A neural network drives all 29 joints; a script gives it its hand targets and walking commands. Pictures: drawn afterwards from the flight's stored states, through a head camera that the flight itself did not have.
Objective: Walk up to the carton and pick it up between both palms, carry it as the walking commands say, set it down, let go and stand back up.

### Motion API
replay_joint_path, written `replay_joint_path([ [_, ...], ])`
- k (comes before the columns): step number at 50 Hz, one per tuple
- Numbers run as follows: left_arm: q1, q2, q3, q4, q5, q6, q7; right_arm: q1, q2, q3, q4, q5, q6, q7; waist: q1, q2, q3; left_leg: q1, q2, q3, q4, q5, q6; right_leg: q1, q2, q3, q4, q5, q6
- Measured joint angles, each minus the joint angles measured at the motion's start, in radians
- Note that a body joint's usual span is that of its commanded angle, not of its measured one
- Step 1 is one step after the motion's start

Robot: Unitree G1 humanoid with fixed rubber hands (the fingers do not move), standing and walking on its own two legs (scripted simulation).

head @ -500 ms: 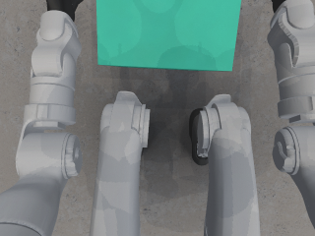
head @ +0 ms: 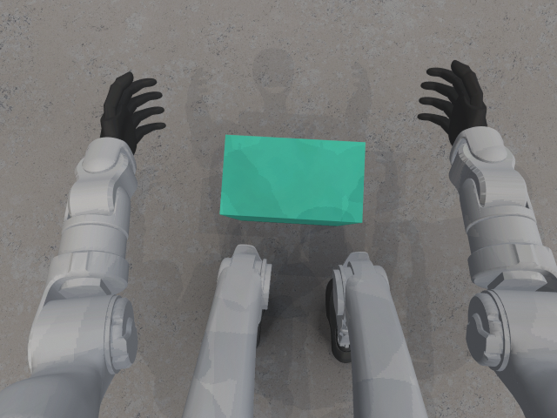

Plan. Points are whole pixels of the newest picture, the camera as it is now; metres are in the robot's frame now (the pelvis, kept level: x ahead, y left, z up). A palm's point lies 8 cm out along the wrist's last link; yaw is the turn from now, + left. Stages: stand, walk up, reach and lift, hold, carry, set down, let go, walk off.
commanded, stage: set down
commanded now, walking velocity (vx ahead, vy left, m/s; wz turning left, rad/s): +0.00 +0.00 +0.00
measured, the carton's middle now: (291, 188) +0.42 +0.03 -0.38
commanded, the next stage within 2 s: let go in 0.52 s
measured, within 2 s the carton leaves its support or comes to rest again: neither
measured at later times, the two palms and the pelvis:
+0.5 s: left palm (43, 114) +0.43 +0.27 +0.04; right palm (530, 109) +0.45 -0.19 +0.03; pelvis +0.03 +0.00 +0.13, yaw +0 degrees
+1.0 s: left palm out of the picture +0.29 +0.25 +0.14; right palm out of the picture +0.33 -0.22 +0.14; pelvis +0.06 -0.01 +0.21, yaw +2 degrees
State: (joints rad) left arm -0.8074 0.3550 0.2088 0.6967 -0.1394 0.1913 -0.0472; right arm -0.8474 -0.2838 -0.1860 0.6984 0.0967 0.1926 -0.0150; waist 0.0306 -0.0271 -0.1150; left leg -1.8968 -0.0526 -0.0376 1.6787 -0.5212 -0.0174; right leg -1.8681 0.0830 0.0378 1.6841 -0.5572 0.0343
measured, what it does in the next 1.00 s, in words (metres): rises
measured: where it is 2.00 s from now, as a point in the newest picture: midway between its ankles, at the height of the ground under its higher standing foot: (295, 329)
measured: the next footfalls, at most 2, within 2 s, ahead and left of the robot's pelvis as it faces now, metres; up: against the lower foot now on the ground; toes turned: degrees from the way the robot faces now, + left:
none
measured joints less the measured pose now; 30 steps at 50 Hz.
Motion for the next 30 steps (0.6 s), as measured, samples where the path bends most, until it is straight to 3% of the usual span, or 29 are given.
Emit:
replay_joint_path([
  [4, 0.048, 0.000, 0.000, -0.057, 0.005, -0.004, -0.011, 0.044, 0.009, -0.002, -0.020, 0.000, -0.005, 0.010, 0.000, 0.000, 0.010, 0.069, 0.000, -0.006, -0.101, 0.023, 0.000, 0.069, -0.004, 0.000, -0.101, 0.023, -0.005],
  [8, 0.095, 0.000, 0.002, -0.143, 0.005, -0.007, -0.021, 0.118, 0.023, -0.003, -0.109, 0.000, -0.006, 0.011, 0.000, 0.000, 0.017, 0.149, 0.003, -0.012, -0.193, 0.041, 0.000, 0.148, -0.006, 0.000, -0.196, 0.043, -0.009],
  [12, 0.106, 0.000, 0.003, -0.153, 0.005, -0.007, -0.035, 0.156, 0.024, -0.003, -0.151, -0.003, -0.005, 0.010, 0.000, 0.000, 0.007, 0.230, 0.008, -0.015, -0.282, 0.060, 0.000, 0.230, -0.006, 0.003, -0.288, 0.066, -0.011],
  [18, 0.124, 0.000, 0.016, -0.081, 0.017, -0.029, -0.055, 0.173, 0.031, -0.007, -0.137, -0.018, -0.015, 0.018, 0.000, 0.000, -0.024, 0.344, 0.011, -0.015, -0.428, 0.108, 0.000, 0.341, -0.010, 0.011, -0.434, 0.115, -0.012],
  [24, 0.139, -0.001, 0.019, 0.042, 0.035, -0.071, -0.074, 0.174, 0.054, -0.013, -0.002, -0.047, -0.055, 0.028, 0.000, 0.000, -0.055, 0.401, 0.011, -0.019, -0.532, 0.155, 0.000, 0.399, -0.015, 0.013, -0.536, 0.162, -0.014],
  [30, 0.143, -0.006, 0.021, 0.040, 0.046, -0.093, -0.075, 0.182, 0.078, -0.023, 0.001, -0.079, -0.078, 0.029, 0.000, 0.000, -0.016, 0.414, 0.011, -0.020, -0.551, 0.179, 0.000, 0.412, -0.016, 0.013, -0.555, 0.186, -0.014],
])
